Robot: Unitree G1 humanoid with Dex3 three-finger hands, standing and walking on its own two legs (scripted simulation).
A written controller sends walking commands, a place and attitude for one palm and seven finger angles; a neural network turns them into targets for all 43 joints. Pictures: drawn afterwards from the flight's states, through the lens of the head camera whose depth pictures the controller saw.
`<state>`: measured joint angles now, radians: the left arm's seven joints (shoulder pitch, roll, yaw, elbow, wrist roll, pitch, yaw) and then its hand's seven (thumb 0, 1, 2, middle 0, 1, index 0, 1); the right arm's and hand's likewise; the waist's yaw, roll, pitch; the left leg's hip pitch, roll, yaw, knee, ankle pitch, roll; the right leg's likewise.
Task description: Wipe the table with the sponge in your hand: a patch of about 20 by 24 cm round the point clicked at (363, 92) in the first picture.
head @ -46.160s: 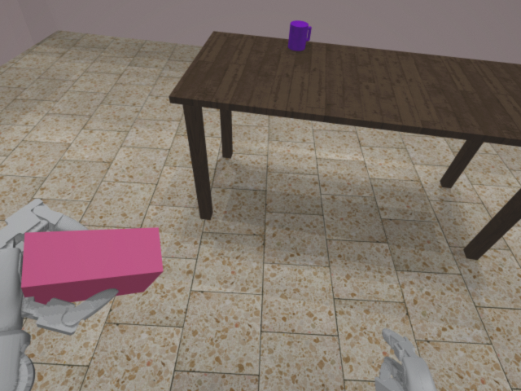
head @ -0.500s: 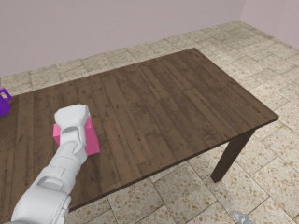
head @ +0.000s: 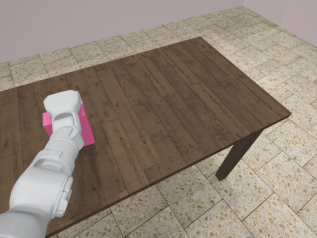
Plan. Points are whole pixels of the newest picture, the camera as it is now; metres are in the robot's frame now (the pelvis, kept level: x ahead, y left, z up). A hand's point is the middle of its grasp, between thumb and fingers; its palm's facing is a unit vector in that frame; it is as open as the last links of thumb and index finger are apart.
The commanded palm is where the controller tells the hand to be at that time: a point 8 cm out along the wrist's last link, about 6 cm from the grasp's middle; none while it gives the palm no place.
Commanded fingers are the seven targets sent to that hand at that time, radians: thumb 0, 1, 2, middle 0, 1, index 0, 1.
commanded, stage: wipe forward along the middle lane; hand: left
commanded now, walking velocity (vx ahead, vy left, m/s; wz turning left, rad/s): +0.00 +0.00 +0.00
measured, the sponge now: (73, 133) +0.42 +0.26 -0.02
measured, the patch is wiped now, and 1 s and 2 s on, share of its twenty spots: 1.00 1.00 1.00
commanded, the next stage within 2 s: slide back across to the first lane in 0.08 s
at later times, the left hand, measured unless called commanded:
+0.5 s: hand (60, 108) +0.47 +0.29 +0.04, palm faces -0.10 -0.04 -0.99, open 9.7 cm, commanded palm +0.44 +0.29 +0.09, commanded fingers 0.00 0.10 1.30 -1.20 -1.60 -1.20 -1.60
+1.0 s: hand (36, 118) +0.43 +0.35 +0.04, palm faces -0.09 -0.05 -0.99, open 9.7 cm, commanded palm +0.40 +0.33 +0.09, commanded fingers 0.00 0.10 1.30 -1.20 -1.60 -1.20 -1.60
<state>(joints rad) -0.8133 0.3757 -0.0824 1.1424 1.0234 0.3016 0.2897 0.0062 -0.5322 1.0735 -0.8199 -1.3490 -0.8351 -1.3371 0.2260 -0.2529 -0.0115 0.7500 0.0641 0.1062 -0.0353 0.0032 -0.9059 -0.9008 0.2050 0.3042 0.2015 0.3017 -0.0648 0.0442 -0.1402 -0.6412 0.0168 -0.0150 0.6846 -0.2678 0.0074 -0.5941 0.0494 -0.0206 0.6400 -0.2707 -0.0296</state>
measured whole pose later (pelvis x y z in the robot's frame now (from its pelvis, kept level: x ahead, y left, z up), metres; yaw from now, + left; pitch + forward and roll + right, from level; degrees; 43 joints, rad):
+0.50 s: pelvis +0.02 +0.02 +0.00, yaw -1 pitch +14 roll -2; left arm -0.78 0.46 0.00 1.12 1.06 0.27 0.26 0.01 -0.51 1.07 -0.79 -1.38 -0.80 -1.38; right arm 0.30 -0.25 -0.02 0.74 0.06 0.11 -0.01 0.00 -0.91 -0.90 0.21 0.30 0.20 0.30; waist -0.09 0.04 -0.15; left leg -0.62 0.02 0.01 0.68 -0.30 0.03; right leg -0.56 0.05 0.00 0.60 -0.28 -0.01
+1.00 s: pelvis +0.05 +0.03 +0.01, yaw +0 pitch +11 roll -2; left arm -0.56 0.49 0.00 0.87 1.03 0.20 0.20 0.00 -0.48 1.06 -0.75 -1.41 -0.77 -1.41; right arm 0.19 -0.26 -0.03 0.69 0.07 0.15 -0.01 0.00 -0.91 -0.90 0.21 0.30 0.20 0.30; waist -0.02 0.03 -0.13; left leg -0.50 -0.01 -0.01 0.63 -0.32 0.05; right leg -0.42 0.03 -0.01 0.53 -0.30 0.00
